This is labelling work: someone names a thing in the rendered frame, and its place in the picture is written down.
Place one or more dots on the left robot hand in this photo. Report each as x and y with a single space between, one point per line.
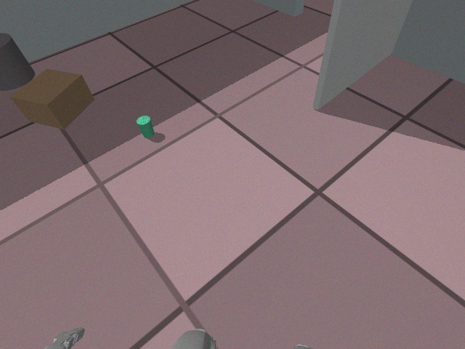
65 340

